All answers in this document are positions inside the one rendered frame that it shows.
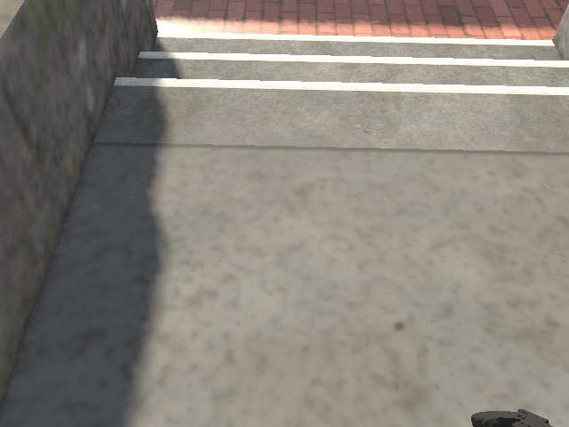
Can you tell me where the robot right hand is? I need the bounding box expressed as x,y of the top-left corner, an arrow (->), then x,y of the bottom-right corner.
471,409 -> 553,427

